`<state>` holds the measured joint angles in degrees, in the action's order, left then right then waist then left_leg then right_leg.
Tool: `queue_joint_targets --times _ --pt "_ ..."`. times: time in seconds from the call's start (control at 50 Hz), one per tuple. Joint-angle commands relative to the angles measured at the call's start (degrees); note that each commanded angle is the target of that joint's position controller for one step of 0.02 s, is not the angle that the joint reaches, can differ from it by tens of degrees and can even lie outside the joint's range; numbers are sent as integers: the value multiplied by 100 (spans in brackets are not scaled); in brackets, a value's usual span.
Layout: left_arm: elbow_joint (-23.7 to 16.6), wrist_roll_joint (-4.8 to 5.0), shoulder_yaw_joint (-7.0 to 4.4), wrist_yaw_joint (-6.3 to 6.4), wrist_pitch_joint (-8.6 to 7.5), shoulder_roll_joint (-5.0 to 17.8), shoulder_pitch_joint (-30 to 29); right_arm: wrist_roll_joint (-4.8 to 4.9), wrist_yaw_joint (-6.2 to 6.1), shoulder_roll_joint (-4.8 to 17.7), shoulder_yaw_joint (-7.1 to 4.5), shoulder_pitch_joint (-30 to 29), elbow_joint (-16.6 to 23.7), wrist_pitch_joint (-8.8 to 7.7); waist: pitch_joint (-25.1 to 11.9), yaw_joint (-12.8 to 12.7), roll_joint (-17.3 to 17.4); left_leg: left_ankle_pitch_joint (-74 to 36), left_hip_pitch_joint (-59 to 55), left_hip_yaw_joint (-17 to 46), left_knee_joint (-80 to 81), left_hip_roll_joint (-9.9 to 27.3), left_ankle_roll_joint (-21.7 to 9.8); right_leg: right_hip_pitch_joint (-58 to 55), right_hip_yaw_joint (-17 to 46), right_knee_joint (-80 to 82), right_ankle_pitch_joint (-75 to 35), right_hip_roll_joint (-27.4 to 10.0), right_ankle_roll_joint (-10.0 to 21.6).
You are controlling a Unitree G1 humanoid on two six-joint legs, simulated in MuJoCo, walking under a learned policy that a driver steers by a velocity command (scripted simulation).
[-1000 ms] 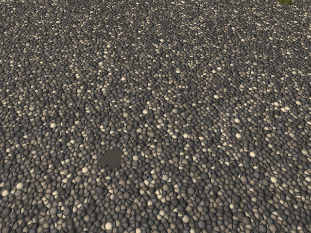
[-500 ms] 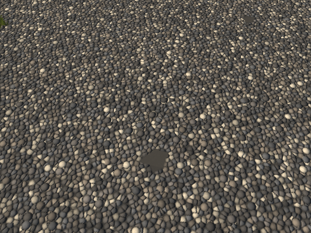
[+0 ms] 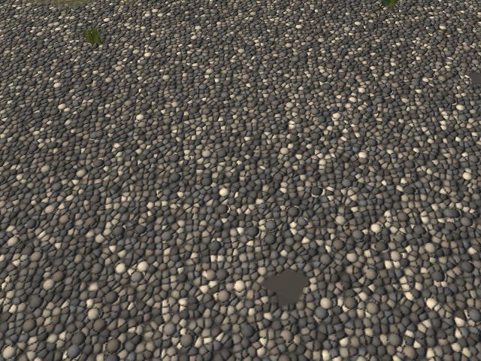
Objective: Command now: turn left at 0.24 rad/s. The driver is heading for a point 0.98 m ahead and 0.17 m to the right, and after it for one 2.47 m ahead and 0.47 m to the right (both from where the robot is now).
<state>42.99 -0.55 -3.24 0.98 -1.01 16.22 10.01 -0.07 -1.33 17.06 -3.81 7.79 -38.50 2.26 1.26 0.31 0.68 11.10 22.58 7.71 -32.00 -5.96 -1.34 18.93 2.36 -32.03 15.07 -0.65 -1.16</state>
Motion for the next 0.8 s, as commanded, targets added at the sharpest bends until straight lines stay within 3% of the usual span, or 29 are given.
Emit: queue_joint_targets --times 0.02,0.04,0.06,0.1,0.14,0.18,0.24,0.3,0.32,0.34,0.36,0.38,0.4,0.42,0.48,0.52,0.6,0.68,0.72,0.74,0.76,0.78,0.8 --pt "-381 -233 -241 -23 -89 1195 -34 -24 5 287 -37 349 436 -118 -461 396 -1420 1506 474 -7 -540 63 -35 -774 1883 1397 -1611 -1748 1101" --pt "-488 -270 -161 -19 -113 838 -193 -74 0 671 -126 105 431 -173 -491 130 -1489 2041 212 -47 -1271 292 179 -376 2227 1566 -1507 -2057 1612" --pt "-518 -224 -128 -9 -142 726 -238 -5 2 883 -223 -5 393 -169 -414 48 -1236 1998 268 -37 -1798 322 259 -440 2030 1528 -1493 -1874 1599" --pt "-381 -2 -166 25 -158 828 -3 -14 3 665 -197 64 264 -101 -414 -51 -1018 1660 752 -190 -2170 451 409 -949 1746 1657 71 -1521 1305" --pt "-243 99 -189 51 -99 888 311 50 76 404 -105 -79 232 -128 -82 -228 -1040 1430 1067 -501 -1969 497 429 -1144 1649 1929 1208 -1289 1177" --pt "-217 98 -199 73 -62 876 473 115 130 289 -54 -345 280 -252 13 -378 -1090 1367 903 -738 -1403 510 351 -1249 1496 2014 1185 -1194 1156" --pt "-161 137 -238 42 -75 974 637 138 191 219 -21 -424 260 -430 -31 -421 -1127 1368 117 -948 -321 441 164 -1132 1264 1955 841 -1161 1230" --pt "-146 233 -225 -15 -47 950 552 136 229 254 -62 161 -39 -524 -102 -44 -931 189 -1330 -1148 1097 313 -81 -489 1053 1627 555 -1056 1159" --pt "-164 205 -161 -37 -86 756 497 140 202 355 -101 556 -159 -526 -324 146 -827 85 -2157 -925 1072 496 -168 -24 926 1323 460 -963 977" --pt "-266 125 -34 -81 -151 360 249 145 149 538 -150 1207 -295 -532 -583 437 -387 331 -3090 -121 1183 1141 -353 735 499 350 598 -626 645" --pt "-561 52 64 -103 -285 10 119 101 117 1203 -298 1558 -341 -500 -657 438 1059 938 -3699 1623 1508 2248 -952 2057 -389 -1178 1123 59 238" --pt "-734 180 -55 -75 -382 517 -248 58 154 1263 -347 1789 -407 -546 -230 699 1172 1689 -3290 2718 1984 2896 -1680 2887 -184 -2319 1978 -40 148" --pt "-688 294 -153 -103 -413 798 -173 51 150 902 -231 1580 -389 -619 219 545 828 2093 -3178 2463 2067 2781 -1651 3355 85 -2936 1635 -339 222" --pt "-588 315 -151 -144 -422 761 -77 29 147 687 -164 1408 -351 -679 344 456 796 2027 -3131 1968 2150 2484 -1431 3498 141 -3117 1098 -454 305" --pt "-522 206 -119 -250 -415 560 -83 -25 136 519 -92 1061 -313 -707 421 267 564 54 -2698 689 2364 2079 -1032 3276 190 -2917 -32 -601 265" --pt "-561 208 -52 -300 -390 365 -126 -44 113 533 -103 1025 -317 -717 337 248 460 -822 -2390 -44 2429 1896 -958 2954 98 -2501 -572 -498 116" --pt "-864 181 83 -380 -367 146 -748 5 75 736 -136 1097 -412 -762 474 414 402 -1173 -1740 -912 2611 1742 -810 1993 -292 -956 -1692 -349 85" --pt "-1116 198 59 -494 -347 281 -1052 111 72 906 -189 1317 -601 -721 540 369 315 -2052 -2378 -1189 2346 2059 -682 1820 -420 -305 -1539 -206 432" --pt "-1160 183 -42 -516 -316 485 -827 95 36 1069 -234 1283 -588 -641 158 125 484 -4181 -2768 -1404 1565 2093 -536 1298 -701 -293 -1051 121 672" --pt "-1079 188 -149 -504 -281 678 -339 73 7 1147 -253 1272 -566 -579 -227 -164 568 -5107 -2845 -1528 777 2043 -446 667 -837 -323 -816 342 805" --pt "-875 213 -302 -454 -243 919 531 67 -31 1140 -238 1235 -525 -530 -717 -648 496 -5405 -2421 -1691 -406 1889 -300 -593 -889 -144 -933 564 996" --pt "-715 229 -456 -347 -168 1259 1396 -2 -71 1008 -167 1327 -413 -558 -1206 -1038 109 -4082 -1078 -1663 -2014 1705 -102 -2333 -32 -177 -888 125 1241" --pt "-775 189 -534 -318 -196 1914 1292 -136 44 94 127 2074 -96 -693 -1992 -268 -1658 1753 1356 -1293 -4440 467 299 -4293 3419 348 -179 -1633 2423"
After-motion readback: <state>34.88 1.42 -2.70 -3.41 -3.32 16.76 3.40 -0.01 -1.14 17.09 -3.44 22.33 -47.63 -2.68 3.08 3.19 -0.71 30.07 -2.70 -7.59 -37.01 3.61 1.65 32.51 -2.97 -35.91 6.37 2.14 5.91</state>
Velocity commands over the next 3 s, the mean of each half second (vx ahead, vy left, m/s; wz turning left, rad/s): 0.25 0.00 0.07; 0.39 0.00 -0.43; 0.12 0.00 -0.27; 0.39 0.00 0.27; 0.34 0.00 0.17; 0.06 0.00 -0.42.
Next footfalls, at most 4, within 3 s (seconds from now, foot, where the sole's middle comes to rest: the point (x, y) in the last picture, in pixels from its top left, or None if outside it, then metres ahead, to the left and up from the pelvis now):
0.34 left None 0.06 0.12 -0.77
0.78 right None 0.41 -0.14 -0.77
1.24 left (249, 316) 0.59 0.02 -0.77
1.56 right None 0.43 -0.18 -0.77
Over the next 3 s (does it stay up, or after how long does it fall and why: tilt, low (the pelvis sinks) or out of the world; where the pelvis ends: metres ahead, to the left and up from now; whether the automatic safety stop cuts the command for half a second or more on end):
stays up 0.97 -0.11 0.01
